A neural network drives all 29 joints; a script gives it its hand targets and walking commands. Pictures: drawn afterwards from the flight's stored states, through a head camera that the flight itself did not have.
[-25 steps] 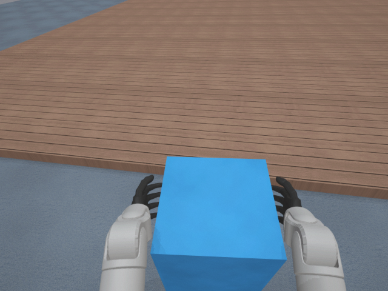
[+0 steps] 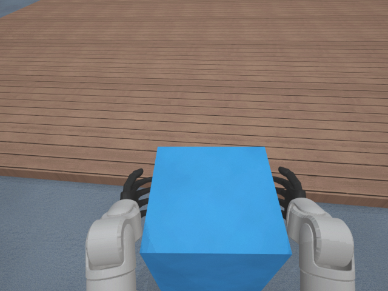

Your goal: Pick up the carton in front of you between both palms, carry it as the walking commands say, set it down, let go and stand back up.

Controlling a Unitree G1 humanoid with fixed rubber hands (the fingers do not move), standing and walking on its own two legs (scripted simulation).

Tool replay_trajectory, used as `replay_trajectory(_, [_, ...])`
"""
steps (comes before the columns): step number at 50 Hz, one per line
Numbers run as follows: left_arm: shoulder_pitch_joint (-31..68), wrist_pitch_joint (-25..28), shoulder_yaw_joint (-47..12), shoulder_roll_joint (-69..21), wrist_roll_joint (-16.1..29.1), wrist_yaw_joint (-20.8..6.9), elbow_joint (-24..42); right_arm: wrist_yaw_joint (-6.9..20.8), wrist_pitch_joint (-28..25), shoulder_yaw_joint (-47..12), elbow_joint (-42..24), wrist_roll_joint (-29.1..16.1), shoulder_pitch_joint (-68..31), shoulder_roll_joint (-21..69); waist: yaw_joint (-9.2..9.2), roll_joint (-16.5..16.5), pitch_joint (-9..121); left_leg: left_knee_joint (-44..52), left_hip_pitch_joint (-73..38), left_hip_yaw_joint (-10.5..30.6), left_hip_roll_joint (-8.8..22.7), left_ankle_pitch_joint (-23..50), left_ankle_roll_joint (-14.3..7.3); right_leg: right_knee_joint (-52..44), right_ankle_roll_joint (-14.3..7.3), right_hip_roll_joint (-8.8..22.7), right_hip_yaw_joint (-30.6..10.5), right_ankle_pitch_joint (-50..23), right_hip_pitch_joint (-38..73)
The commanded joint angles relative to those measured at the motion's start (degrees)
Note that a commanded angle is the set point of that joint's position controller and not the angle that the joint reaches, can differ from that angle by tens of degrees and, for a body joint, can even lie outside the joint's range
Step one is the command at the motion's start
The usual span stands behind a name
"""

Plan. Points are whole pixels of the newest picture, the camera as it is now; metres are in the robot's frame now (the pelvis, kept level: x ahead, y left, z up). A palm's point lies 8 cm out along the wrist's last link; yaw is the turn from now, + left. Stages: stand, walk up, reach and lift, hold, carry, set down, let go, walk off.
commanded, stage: carry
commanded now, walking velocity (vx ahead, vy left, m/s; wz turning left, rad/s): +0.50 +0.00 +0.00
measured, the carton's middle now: (210, 223) +0.27 +0.00 +0.02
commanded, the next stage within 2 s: none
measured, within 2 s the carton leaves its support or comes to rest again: neither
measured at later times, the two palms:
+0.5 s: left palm (147, 95) +0.61 +0.15 +0.12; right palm (253, 89) +0.62 -0.15 +0.12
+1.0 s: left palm (160, 28) +1.03 +0.15 +0.16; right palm (234, 26) +1.04 -0.15 +0.15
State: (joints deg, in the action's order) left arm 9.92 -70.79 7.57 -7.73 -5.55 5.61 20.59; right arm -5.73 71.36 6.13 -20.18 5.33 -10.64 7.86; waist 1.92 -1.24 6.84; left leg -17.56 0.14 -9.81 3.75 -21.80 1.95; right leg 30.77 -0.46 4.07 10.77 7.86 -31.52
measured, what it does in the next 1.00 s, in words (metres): walks ahead: right foot, then left foot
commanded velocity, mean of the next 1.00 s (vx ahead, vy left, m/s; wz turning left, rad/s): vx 0.50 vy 0.00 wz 0.00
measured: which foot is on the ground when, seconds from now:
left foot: down 0.00-0.06, up 0.08-0.50, down 0.52-0.96, up 0.98-1.00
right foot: up 0.00-0.02, down 0.04-0.54, up 0.56-0.92, down 0.94-1.00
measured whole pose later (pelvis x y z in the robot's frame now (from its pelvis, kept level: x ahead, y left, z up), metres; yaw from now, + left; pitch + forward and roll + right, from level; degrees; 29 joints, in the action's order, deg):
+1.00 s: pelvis +0.65 +0.00 -0.02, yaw +1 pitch +6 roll -1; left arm 50.6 -76.3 15.9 0.6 -4.1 7.5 -3.2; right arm -7.9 77.2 15.8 1.9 2.7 -50.0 -1.2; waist -0.3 -1.8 0.2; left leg -43.6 11.9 -8.2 3.6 -26.6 -1.8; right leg 33.6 -5.2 0.6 8.6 10.3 -27.6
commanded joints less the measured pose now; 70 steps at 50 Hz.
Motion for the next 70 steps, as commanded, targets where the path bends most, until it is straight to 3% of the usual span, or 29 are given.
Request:
replay_trajectory(1, [25.5,-0.8,-39.6,-48.8,21.6,-13.8,0.7,14.8,0.3,-40.4,-2.0,-23.2,-26.3,48.0,-1.91,-5.5,10.2,-10.8,6.9,-2.0,7.0,31.4,-4.4,-4.1,-1.3,-5.3,6.3,0.2,23.3])
replay_trajectory(2, [24.9,-0.8,-39.3,-48.6,21.5,-14.0,0.1,14.9,0.5,-40.4,-2.1,-23.0,-26.5,47.3,-2.99,-2.4,14.2,-21.9,13.9,-3.1,5.4,26.1,-2.7,-3.4,-1.6,-1.2,1.1,4.0,34.8])
replay_trajectory(3, [24.3,-0.6,-38.7,-47.4,21.0,-14.0,-0.8,15.0,0.8,-40.5,-2.6,-23.1,-27.3,47.4,-3.58,12.0,17.5,-39.9,26.5,-2.5,0.0,11.2,0.4,-13.1,-7.2,15.4,-26.9,18.4,42.7])
replay_trajectory(4, [24.3,-0.2,-38.9,-48.4,20.7,-14.2,-1.8,15.0,0.8,-40.9,-2.9,-23.4,-28.7,48.0,-3.87,18.8,17.2,-50.8,39.6,3.1,-3.9,-5.5,0.0,-19.2,-12.7,22.5,-41.8,15.5,47.6])
replay_trajectory(8, [28.0,2.1,-41.8,-55.8,22.8,-15.0,3.1,15.3,-1.9,-41.9,-3.5,-22.9,-28.5,53.5,-2.60,3.5,15.5,-50.6,39.3,9.7,5.1,3.8,-3.1,-17.0,-8.2,17.0,-22.6,-4.7,37.2])
replay_trajectory(12, [27.7,3.4,-43.7,-55.3,24.8,-15.8,6.1,14.1,-4.3,-42.9,-4.0,-21.4,-25.4,55.4,-2.66,7.3,15.1,-39.8,37.6,5.6,3.3,8.2,-2.2,-18.9,-7.0,13.4,-12.3,-7.9,36.7])
replay_trajectory(21, [31.8,1.8,-42.4,-43.9,24.7,-14.8,9.1,12.4,-2.5,-42.7,-9.9,-21.9,-31.8,45.2,-3.80,9.9,5.8,-14.0,33.5,-1.7,-0.7,20.6,-3.8,-17.4,-6.5,9.4,-2.7,-18.9,37.6])
replay_trajectory(25, [41.4,-1.3,-40.5,-36.1,24.5,-12.7,6.5,11.7,0.8,-39.2,-6.5,-22.7,-39.3,36.7,-0.35,6.7,12.5,-10.0,9.8,-6.3,-6.4,15.3,-5.6,4.7,-3.3,5.4,3.0,-27.6,32.2])
replay_trajectory(26, [44.2,-2.2,-39.5,-34.3,24.5,-12.1,5.0,11.6,1.7,-37.6,-4.6,-23.1,-41.1,34.8,1.78,1.7,17.2,-10.3,-2.9,3.2,0.8,9.1,-6.3,17.3,-2.1,4.1,1.7,-12.7,22.4])
replay_trajectory(27, [47.3,-3.4,-38.9,-35.2,25.4,-11.6,3.7,11.4,2.2,-35.8,-2.3,-22.8,-43.8,32.3,2.18,-12.6,21.8,-4.0,-15.0,33.1,17.6,-3.6,-14.8,35.6,0.2,-3.2,-0.7,4.7,4.5])
replay_trajectory(28, [50.2,-4.2,-37.7,-34.8,25.6,-11.2,1.8,11.3,2.9,-35.5,-0.1,-24.3,-45.9,33.6,2.27,-16.8,19.4,2.9,-15.1,43.4,19.4,0.1,-17.3,45.0,-0.8,-6.3,-7.4,21.1,-6.8])
replay_trajectory(31, [57.1,-4.8,-36.1,-40.7,26.4,-10.6,-2.2,11.9,3.8,-35.3,0.2,-28.0,-56.0,40.1,1.04,-3.0,17.9,-2.4,-7.5,25.6,15.6,19.5,-13.7,45.8,-3.8,1.0,-12.2,13.5,-9.6])
replay_trajectory(35, [67.3,-4.4,-35.4,-45.1,26.5,-9.8,-4.3,12.4,3.6,-35.1,1.4,-30.8,-68.7,45.0,-0.23,-4.8,19.3,-0.7,-3.2,15.5,12.8,23.0,-12.6,36.3,-2.5,1.1,-9.5,9.3,-6.8])
replay_trajectory(45, [77.9,-5.8,-29.6,-47.3,25.9,-9.6,-17.6,11.5,4.9,-27.8,16.6,-27.6,-76.7,46.0,1.94,-7.8,16.8,-8.7,-12.1,6.3,8.7,42.5,-12.8,9.4,-3.3,-3.4,-2.3,-1.1,-8.1])
replay_trajectory(48, [78.6,-5.9,-27.3,-48.6,25.0,-10.5,-21.4,11.3,5.1,-26.8,19.6,-26.7,-78.5,49.0,-2.87,-2.7,20.6,-28.7,-3.7,-0.1,4.3,54.6,-7.7,-4.9,-5.1,-7.9,1.5,-9.4,15.9])
replay_trajectory(49, [77.3,-5.6,-26.3,-48.9,24.7,-10.7,-23.1,11.2,5.3,-26.9,19.7,-26.4,-80.6,49.9,-6.69,3.2,25.2,-40.3,10.9,1.2,2.5,42.3,-4.7,-4.8,-7.5,-0.6,-5.3,-18.6,37.0])
replay_trajectory(50, [75.3,-5.6,-25.3,-49.8,25.2,-11.1,-24.4,11.4,5.2,-26.4,21.1,-25.8,-79.7,50.3,-7.33,11.7,24.5,-47.8,28.5,4.1,-1.2,1.3,-4.7,1.5,-8.5,10.5,-18.8,-46.9,51.2])
replay_trajectory(51, [74.6,-5.1,-24.5,-48.8,24.3,-11.1,-24.8,11.2,5.2,-25.4,23.2,-25.4,-77.6,52.3,-8.77,21.8,29.7,-64.7,46.6,6.7,-7.6,-10.8,-3.2,1.7,-19.2,17.5,-34.4,-54.4,65.2])
replay_trajectory(52, [75.1,-4.8,-25.0,-51.2,25.2,-11.3,-22.9,10.9,4.8,-25.1,21.7,-24.6,-78.5,52.6,-9.70,18.9,29.7,-70.9,52.8,10.0,-5.1,-8.9,-4.2,-0.3,-20.2,17.7,-35.5,-47.1,64.9])
replay_trajectory(54, [82.4,-3.9,-27.1,-55.5,28.2,-11.5,-14.2,10.1,4.0,-25.0,17.8,-23.6,-80.6,54.3,-9.07,6.8,25.1,-70.4,56.7,11.3,-2.8,-5.6,-5.0,-2.4,-15.6,15.1,-30.7,-32.7,59.5])
replay_trajectory(57, [86.4,-2.8,-31.1,-57.2,31.3,-11.3,-3.8,8.3,2.5,-25.3,12.2,-20.8,-76.7,52.7,-7.84,6.1,24.0,-71.0,60.1,8.8,-2.0,-5.2,-5.8,-3.2,-12.3,13.9,-26.1,-26.6,56.8])
replay_trajectory(60, [82.8,-2.1,-33.8,-53.4,31.6,-11.2,0.9,6.7,1.2,-26.8,7.7,-17.6,-72.0,48.6,-9.49,8.8,22.9,-75.7,69.5,5.5,-1.4,-9.3,-7.2,-4.3,-13.7,13.0,-23.2,-28.0,59.0])
replay_trajectory(63, [80.2,-2.1,-36.0,-49.7,32.5,-11.8,0.2,6.1,0.9,-28.2,6.6,-16.0,-70.6,43.3,-6.78,6.0,18.3,-50.4,56.3,4.1,0.3,-7.2,-7.8,-10.4,-10.8,8.6,-14.0,-28.5,44.6])
replay_trajectory(64, [79.5,-2.3,-36.1,-49.0,32.4,-12.0,-1.1,6.0,1.1,-28.2,7.5,-15.8,-69.7,41.6,-6.15,7.5,17.2,-38.6,40.7,-1.6,-3.4,0.7,-8.2,-12.4,-9.5,5.7,-8.5,-37.3,34.1])
replay_trajectory(66, [77.0,-2.9,-35.7,-48.0,31.4,-12.6,-5.3,6.5,1.5,-29.4,10.4,-16.3,-67.8,41.6,0.73,14.8,25.2,-32.8,17.3,-5.5,-9.9,10.5,-9.2,1.0,-7.3,6.0,-5.8,-65.1,30.1])
replay_trajectory(67, [76.5,-3.1,-35.6,-47.5,30.8,-12.9,-6.8,7.1,1.4,-29.8,11.0,-17.5,-66.5,42.2,7.54,11.1,31.0,-20.6,2.5,-4.0,-10.0,18.8,-8.2,16.6,-4.3,3.9,-3.6,-59.6,27.8])
replay_trajectory(68, [75.6,-2.9,-35.7,-48.5,29.6,-13.1,-8.3,8.0,1.1,-30.8,11.4,-18.8,-67.2,43.3,8.07,1.5,34.9,-15.6,-12.2,13.9,-1.9,22.2,-11.4,33.2,-2.7,-0.6,-7.1,-27.0,13.8])
replay_trajectory(69, [73.5,-3.2,-34.8,-47.9,28.9,-13.2,-9.0,8.8,0.7,-31.7,12.4,-20.6,-67.0,45.2,5.73,-19.8,43.1,-12.0,-23.2,46.8,16.7,49.4,-20.7,56.6,-0.2,-10.5,-11.5,15.8,2.6])
replay_trajectory(70, [72.2,-3.2,-33.6,-47.1,27.5,-12.9,-10.8,9.6,1.2,-32.3,12.8,-22.7,-66.7,47.7,4.85,-14.8,45.2,-15.8,-23.1,45.4,14.4,55.1,-23.0,66.5,-2.4,-9.5,-21.1,14.4,0.4])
